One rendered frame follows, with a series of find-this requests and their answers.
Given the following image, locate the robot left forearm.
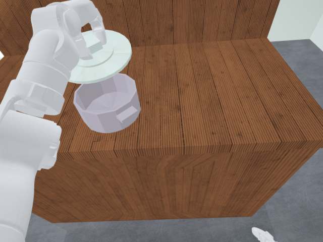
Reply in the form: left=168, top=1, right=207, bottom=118
left=0, top=2, right=81, bottom=124

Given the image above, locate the knob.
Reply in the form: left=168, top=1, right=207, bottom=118
left=83, top=33, right=103, bottom=54

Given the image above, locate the pot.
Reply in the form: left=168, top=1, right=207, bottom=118
left=73, top=73, right=141, bottom=133

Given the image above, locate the right robot hand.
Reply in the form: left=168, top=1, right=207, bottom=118
left=252, top=227, right=277, bottom=242

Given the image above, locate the left robot hand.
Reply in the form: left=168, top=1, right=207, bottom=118
left=61, top=0, right=106, bottom=60

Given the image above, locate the left robot upper arm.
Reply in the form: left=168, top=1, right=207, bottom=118
left=0, top=110, right=62, bottom=242

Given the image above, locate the table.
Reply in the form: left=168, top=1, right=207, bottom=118
left=0, top=0, right=323, bottom=223

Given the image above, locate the lid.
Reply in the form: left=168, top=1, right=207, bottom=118
left=69, top=30, right=132, bottom=84

